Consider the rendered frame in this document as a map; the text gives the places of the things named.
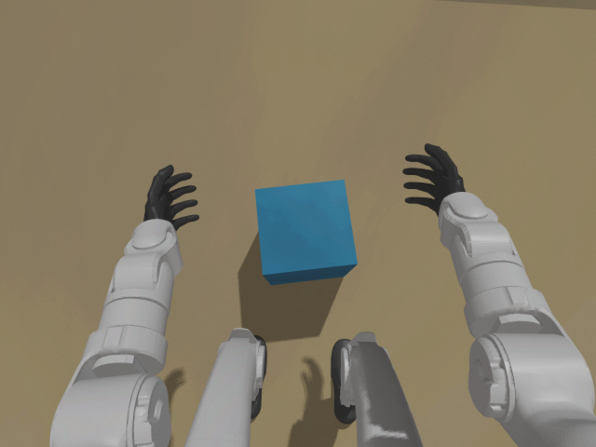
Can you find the carton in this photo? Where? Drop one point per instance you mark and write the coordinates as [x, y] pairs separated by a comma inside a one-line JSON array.
[[305, 232]]

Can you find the robot left hand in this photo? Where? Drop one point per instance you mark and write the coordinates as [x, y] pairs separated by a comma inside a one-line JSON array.
[[158, 205]]

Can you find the robot left upper arm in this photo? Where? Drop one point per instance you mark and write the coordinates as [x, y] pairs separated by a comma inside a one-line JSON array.
[[129, 410]]

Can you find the robot right forearm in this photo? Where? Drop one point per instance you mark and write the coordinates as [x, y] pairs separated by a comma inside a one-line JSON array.
[[499, 296]]

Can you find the robot right upper arm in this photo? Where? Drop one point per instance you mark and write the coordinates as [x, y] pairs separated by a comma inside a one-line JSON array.
[[536, 386]]

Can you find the robot right hand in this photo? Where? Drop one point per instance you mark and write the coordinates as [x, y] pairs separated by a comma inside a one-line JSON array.
[[444, 175]]

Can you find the robot right foot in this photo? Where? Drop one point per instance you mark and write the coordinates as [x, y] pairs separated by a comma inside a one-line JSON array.
[[346, 414]]

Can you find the right robot thigh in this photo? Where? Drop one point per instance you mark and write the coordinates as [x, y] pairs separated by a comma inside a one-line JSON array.
[[384, 417]]

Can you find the robot left forearm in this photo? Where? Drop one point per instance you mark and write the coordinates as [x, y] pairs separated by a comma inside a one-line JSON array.
[[131, 334]]

